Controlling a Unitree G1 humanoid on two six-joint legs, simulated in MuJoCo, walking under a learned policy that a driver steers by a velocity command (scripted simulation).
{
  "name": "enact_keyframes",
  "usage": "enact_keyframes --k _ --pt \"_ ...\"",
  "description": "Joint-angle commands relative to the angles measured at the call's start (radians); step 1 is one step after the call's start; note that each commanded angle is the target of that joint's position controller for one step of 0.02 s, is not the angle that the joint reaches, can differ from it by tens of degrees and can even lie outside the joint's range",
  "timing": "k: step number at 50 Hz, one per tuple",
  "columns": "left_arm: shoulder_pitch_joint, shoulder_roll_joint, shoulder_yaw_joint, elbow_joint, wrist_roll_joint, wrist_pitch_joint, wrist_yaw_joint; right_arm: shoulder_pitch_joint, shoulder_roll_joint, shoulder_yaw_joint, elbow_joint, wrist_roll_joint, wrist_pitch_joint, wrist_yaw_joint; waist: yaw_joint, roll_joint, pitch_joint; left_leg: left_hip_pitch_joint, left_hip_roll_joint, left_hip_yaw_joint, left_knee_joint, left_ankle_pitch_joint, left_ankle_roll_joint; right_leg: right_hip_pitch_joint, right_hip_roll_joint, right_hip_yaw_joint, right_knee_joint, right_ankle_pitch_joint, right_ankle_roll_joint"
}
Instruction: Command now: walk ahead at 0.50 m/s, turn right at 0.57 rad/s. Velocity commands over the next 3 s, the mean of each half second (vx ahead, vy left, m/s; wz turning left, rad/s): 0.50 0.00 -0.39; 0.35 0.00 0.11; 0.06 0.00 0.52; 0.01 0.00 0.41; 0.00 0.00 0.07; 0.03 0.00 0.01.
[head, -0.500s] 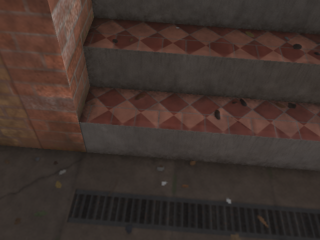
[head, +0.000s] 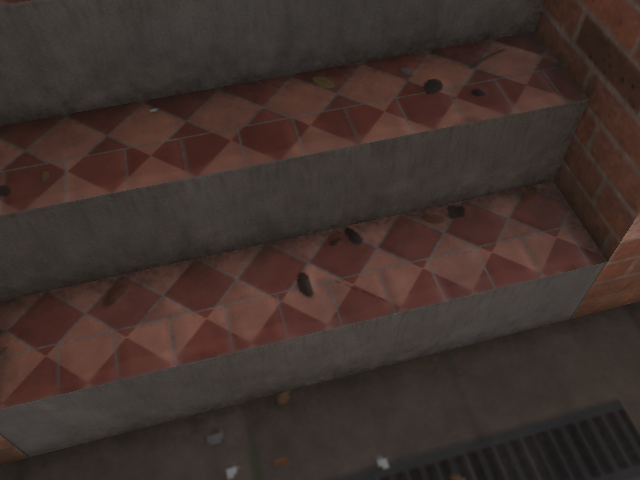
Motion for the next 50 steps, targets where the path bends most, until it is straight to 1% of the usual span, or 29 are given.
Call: enact_keyframes --k 1,2,4,5,6,10,11,12,13,16,17,18,19,20,21,22,23,24,25,30,31,32,33,36,37,38,39,43,50 --pt "0.065 0.091 0.030 -0.067 -0.043 -0.017 0.010 -0.030 -0.153 -0.038 -0.106 0.002 -0.034 -0.008 0.026 -0.010 -0.156 -0.347 0.054 -0.102 -0.002 0.065 0.009 0.377 -0.275 0.422 -0.320 0.262 -0.210" --pt "0.105 0.121 0.027 -0.010 -0.004 -0.008 0.012 0.020 -0.091 -0.008 -0.089 -0.063 0.016 0.006 -0.013 -0.007 -0.123 -0.249 0.064 -0.055 -0.058 0.079 -0.001 0.280 -0.246 0.351 -0.316 0.373 -0.172" --pt "0.042 0.127 0.032 -0.066 -0.049 -0.045 0.013 -0.044 -0.129 -0.028 -0.124 0.000 -0.009 -0.012 -0.015 -0.026 -0.144 -0.289 0.056 -0.093 -0.124 0.106 -0.023 0.270 -0.260 0.383 -0.369 0.328 -0.217" --pt "0.135 0.169 0.041 0.003 -0.003 -0.038 0.010 -0.019 -0.061 0.000 -0.105 -0.070 0.029 0.011 -0.019 -0.024 -0.111 -0.231 0.046 -0.026 -0.183 0.153 -0.025 0.206 -0.210 0.297 -0.368 0.377 -0.179" --pt "0.084 0.148 0.040 -0.047 -0.047 -0.044 0.029 -0.102 -0.096 -0.019 -0.148 -0.018 0.006 -0.008 -0.001 -0.026 -0.100 -0.298 0.030 -0.075 -0.250 0.192 -0.043 0.216 -0.221 0.334 -0.378 0.338 -0.195" --pt "0.129 0.157 0.030 -0.027 -0.041 -0.031 0.057 -0.255 -0.081 -0.006 -0.179 0.000 -0.023 -0.001 0.062 -0.080 -0.080 -0.231 -0.030 -0.057 -0.625 0.446 -0.055 0.213 -0.151 0.265 -0.364 0.174 -0.122" --pt "0.217 0.158 0.029 0.038 -0.010 -0.026 0.031 -0.219 -0.022 0.020 -0.158 -0.059 0.020 0.026 0.070 -0.141 -0.075 -0.179 -0.035 0.012 -0.625 0.493 -0.046 0.217 -0.118 0.228 -0.360 0.246 -0.089" --pt "0.192 0.131 0.025 -0.003 -0.033 -0.027 0.045 -0.297 -0.065 0.003 -0.189 -0.002 -0.010 0.015 0.101 -0.082 -0.072 -0.163 -0.049 -0.043 -0.655 0.509 -0.045 0.200 -0.163 0.271 -0.336 0.197 -0.104" --pt "0.241 0.143 0.023 0.044 -0.003 -0.027 0.025 -0.259 -0.022 0.023 -0.170 -0.051 0.021 0.022 0.087 -0.126 -0.071 -0.165 -0.044 0.012 -0.656 0.489 -0.038 0.250 -0.149 0.256 -0.317 0.324 -0.084" --pt "0.235 0.139 0.028 0.048 0.004 -0.034 0.036 -0.206 -0.079 0.012 -0.171 -0.046 0.012 0.013 0.066 -0.106 -0.087 -0.097 -0.045 -0.018 -0.676 0.379 0.004 0.318 -0.215 0.317 -0.229 0.440 -0.063" --pt "0.150 0.140 0.025 0.009 -0.038 -0.026 0.042 -0.191 -0.156 -0.018 -0.175 -0.003 -0.025 -0.003 0.018 -0.096 -0.112 -0.041 -0.064 -0.056 -0.727 0.313 0.034 0.342 -0.230 0.363 -0.155 0.492 -0.069" --pt "0.179 0.150 0.024 0.043 0.008 -0.032 0.041 -0.047 -0.115 -0.007 -0.115 -0.056 -0.020 0.000 -0.024 -0.059 -0.148 0.071 -0.086 0.002 -0.777 0.282 0.038 0.349 -0.173 0.293 -0.032 0.619 -0.045" --pt "0.113 0.100 0.002 -0.003 -0.018 -0.030 0.041 0.081 -0.221 -0.044 -0.120 -0.019 -0.044 -0.018 -0.110 -0.056 -0.291 0.327 0.061 -0.157 -0.769 0.367 0.120 0.229 -0.132 0.302 0.200 0.462 -0.025" --pt "0.242 0.037 -0.015 -0.007 -0.020 -0.050 0.036 0.109 -0.262 -0.040 -0.111 -0.087 -0.033 -0.024 -0.040 0.208 -0.297 0.472 0.290 -0.455 -0.809 0.458 0.218 0.006 0.000 0.162 0.434 0.058 0.030" --pt "0.269 0.076 -0.009 0.021 -0.005 -0.044 0.040 0.128 -0.246 -0.056 -0.087 -0.070 -0.018 -0.013 -0.029 0.274 -0.290 0.453 0.366 -0.684 -0.926 0.376 0.303 -0.147 0.043 0.121 0.557 -0.321 0.029" --pt "0.181 0.139 -0.005 -0.006 -0.029 -0.048 0.039 0.072 -0.185 -0.040 -0.105 -0.004 -0.037 -0.013 -0.041 0.197 -0.232 0.470 0.308 -0.631 -0.948 0.170 0.313 -0.270 -0.044 0.205 0.704 -0.306 0.039" --pt "0.133 0.122 -0.007 0.032 0.026 -0.041 0.026 0.016 -0.118 -0.021 -0.107 -0.035 -0.018 -0.001 -0.012 0.032 -0.154 0.282 0.274 -0.494 -0.968 0.222 0.262 -0.188 -0.061 0.171 0.592 -0.180 0.028" --pt "0.068 0.131 -0.008 -0.027 -0.019 -0.035 0.039 -0.026 -0.112 -0.020 -0.123 -0.010 -0.033 -0.002 -0.014 0.085 -0.116 0.283 0.220 -0.401 -0.992 0.295 0.256 -0.234 -0.115 0.155 0.632 -0.196 0.046" --pt "0.079 0.083 -0.026 0.006 0.037 -0.025 0.025 -0.019 -0.052 0.000 -0.088 -0.032 -0.024 0.001 0.017 -0.005 -0.087 0.126 0.191 -0.295 -0.998 0.532 0.211 -0.105 -0.108 0.141 0.518 -0.135 0.062" --pt "0.093 0.013 -0.063 0.004 0.026 -0.005 0.015 -0.023 -0.109 -0.014 -0.049 -0.029 -0.026 0.022 0.051 0.138 -0.162 0.080 0.089 -0.074 -0.939 0.819 0.179 0.105 -0.078 0.019 0.186 -0.107 0.101" --pt "0.003 0.014 -0.064 -0.046 -0.023 -0.011 0.034 -0.059 -0.170 -0.031 -0.079 0.012 -0.022 0.007 0.024 0.165 -0.173 0.128 0.121 -0.134 -0.957 0.676 0.221 0.057 -0.094 0.040 0.146 -0.148 0.113" --pt "0.004 0.023 -0.073 -0.018 0.021 -0.010 0.026 -0.007 -0.108 -0.017 -0.044 -0.028 -0.011 0.014 0.007 0.134 -0.155 0.111 0.106 -0.113 -0.965 0.632 0.189 0.100 -0.087 0.007 0.082 -0.083 0.104" --pt "0.015 0.009 -0.074 -0.016 0.015 -0.007 0.032 0.011 -0.100 -0.013 -0.045 -0.038 -0.005 0.017 0.010 0.149 -0.166 0.136 0.103 -0.124 -0.944 0.684 0.187 0.119 -0.066 -0.021 0.050 -0.066 0.105" --pt "0.042 -0.016 -0.088 0.007 0.021 -0.018 0.054 -0.003 -0.056 0.006 -0.030 -0.013 0.008 0.007 0.047 0.100 -0.169 0.130 0.077 -0.126 -0.836 0.749 0.135 0.267 -0.070 -0.033 -0.191 0.065 0.094" --pt "0.065 0.002 -0.086 0.019 0.037 -0.028 0.062 -0.001 -0.040 0.015 -0.028 -0.001 0.006 0.002 0.056 0.081 -0.186 0.101 0.053 -0.134 -0.787 0.751 0.105 0.356 -0.115 0.006 -0.231 0.131 0.090" --pt "0.080 0.145 -0.046 -0.008 0.019 -0.012 0.080 -0.028 -0.069 0.016 -0.049 -0.003 -0.001 -0.001 0.086 0.062 -0.223 -0.009 0.018 -0.147 -0.665 0.572 0.087 0.503 -0.234 0.150 -0.180 0.486 0.037" --pt "0.065 0.070 -0.081 0.013 0.051 -0.021 0.073 0.090 0.075 0.058 -0.025 0.018 0.024 -0.014 0.017 -0.149 -0.258 0.027 -0.049 -0.087 -0.695 0.045 0.042 0.392 -0.413 0.245 -0.252 0.540 -0.036" --pt "-0.047 0.034 -0.088 -0.016 0.009 -0.007 0.077 0.021 -0.075 0.035 -0.007 -0.037 0.070 -0.029 0.018 -0.097 -0.078 0.045 -0.039 -0.118 -0.761 0.207 0.032 0.292 -0.244 0.091 -0.227 0.316 0.035" --pt "0.029 0.075 -0.045 0.008 0.016 0.029 0.111 -0.037 -0.029 0.017 -0.079 -0.019 0.087 -0.035 0.036 -0.137 -0.162 -0.042 -0.077 -0.014 -0.424 -0.055 0.007 0.328 -0.393 0.071 -0.163 0.630 -0.100"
